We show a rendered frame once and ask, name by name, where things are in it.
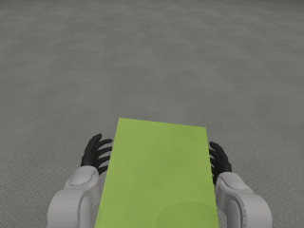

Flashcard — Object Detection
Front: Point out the robot right hand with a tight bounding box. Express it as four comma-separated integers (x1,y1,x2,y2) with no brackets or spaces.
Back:
208,142,232,186

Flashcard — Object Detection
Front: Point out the robot right forearm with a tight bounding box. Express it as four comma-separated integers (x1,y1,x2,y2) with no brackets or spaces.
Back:
215,172,273,228

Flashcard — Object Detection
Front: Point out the robot left hand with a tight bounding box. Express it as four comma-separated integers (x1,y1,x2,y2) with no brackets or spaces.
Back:
81,133,113,176

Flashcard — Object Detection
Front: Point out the robot left forearm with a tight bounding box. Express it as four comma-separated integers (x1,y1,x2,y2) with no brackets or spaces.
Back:
47,165,102,228

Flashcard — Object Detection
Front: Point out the carton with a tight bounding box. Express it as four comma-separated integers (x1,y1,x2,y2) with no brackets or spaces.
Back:
94,118,219,228

